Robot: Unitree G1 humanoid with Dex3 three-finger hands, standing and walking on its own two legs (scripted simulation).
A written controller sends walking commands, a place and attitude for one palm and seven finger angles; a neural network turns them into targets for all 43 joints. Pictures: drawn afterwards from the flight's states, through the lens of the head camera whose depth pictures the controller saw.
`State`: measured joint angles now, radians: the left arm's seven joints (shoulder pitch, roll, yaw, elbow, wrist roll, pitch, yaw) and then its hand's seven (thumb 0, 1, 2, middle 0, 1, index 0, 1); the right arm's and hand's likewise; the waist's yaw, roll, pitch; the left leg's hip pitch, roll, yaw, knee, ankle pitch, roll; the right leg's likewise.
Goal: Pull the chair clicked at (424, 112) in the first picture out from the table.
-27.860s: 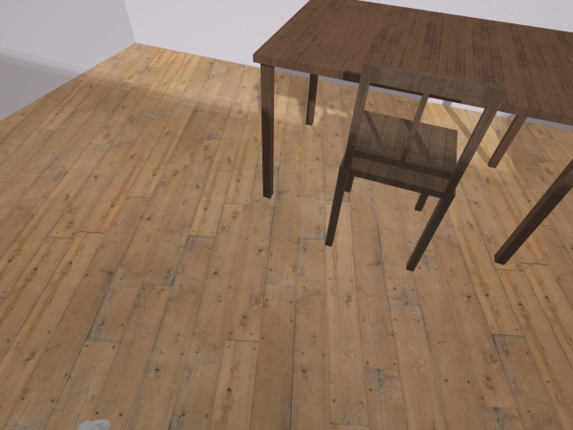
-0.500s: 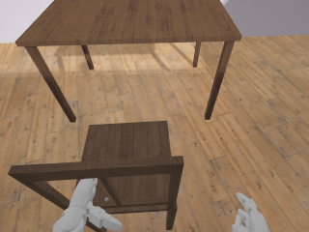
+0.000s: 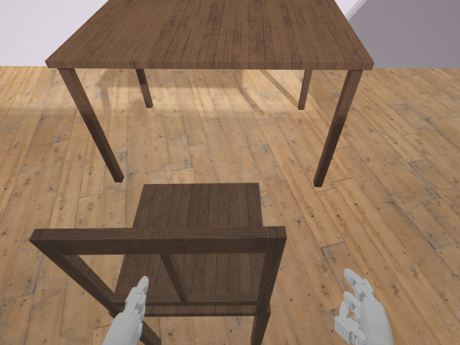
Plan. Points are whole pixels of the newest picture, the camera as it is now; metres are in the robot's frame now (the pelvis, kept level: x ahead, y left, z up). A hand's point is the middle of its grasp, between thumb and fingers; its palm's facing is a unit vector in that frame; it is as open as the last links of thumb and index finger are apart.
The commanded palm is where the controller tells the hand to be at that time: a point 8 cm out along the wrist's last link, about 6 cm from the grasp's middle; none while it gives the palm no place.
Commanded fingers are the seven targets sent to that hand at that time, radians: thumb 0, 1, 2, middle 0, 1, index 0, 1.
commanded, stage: draw the fingers out of the gap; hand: left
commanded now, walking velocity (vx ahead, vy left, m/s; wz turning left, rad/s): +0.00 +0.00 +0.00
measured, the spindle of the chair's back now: (176, 277) +0.26 +0.12 -0.06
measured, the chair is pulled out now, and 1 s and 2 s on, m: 0.60 0.60 0.60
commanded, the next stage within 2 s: draw the hand back to the body in 0.16 s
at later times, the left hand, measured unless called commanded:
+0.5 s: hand out of the picture +0.13 +0.13 +0.05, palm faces +0.07 -1.00 -0.05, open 17.5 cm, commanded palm +0.08 +0.19 +0.06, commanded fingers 0.00 -0.55 0.20 0.00 0.00 0.00 0.00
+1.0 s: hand (67, 319) +0.14 +0.21 +0.12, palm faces +0.23 -0.89 -0.38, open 15.9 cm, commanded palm +0.10 +0.25 +0.15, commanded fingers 0.00 0.07 0.50 -0.09 -0.13 -0.09 -0.13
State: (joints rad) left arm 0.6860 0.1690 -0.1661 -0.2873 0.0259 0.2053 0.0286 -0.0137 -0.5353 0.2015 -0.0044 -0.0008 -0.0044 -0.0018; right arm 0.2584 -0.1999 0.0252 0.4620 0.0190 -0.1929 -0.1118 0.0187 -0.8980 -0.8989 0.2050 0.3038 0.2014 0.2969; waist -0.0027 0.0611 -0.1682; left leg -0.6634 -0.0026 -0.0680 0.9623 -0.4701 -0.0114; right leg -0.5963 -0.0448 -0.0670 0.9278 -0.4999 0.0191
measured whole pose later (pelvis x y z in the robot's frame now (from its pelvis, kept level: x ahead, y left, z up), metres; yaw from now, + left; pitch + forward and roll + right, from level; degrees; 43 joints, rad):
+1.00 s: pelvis -0.01 +0.00 +0.03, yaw +0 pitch +0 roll -2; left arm 0.70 0.31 0.11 -0.46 -0.03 -0.02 0.10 -0.01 -0.26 0.34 -0.04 -0.06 -0.04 -0.06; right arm 0.23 -0.20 0.04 0.59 0.03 -0.20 -0.16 0.02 -0.90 -0.90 0.20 0.30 0.20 0.30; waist 0.05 0.09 -0.06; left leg -0.41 0.03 -0.07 0.80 -0.39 -0.02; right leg -0.33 -0.01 -0.07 0.72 -0.39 0.01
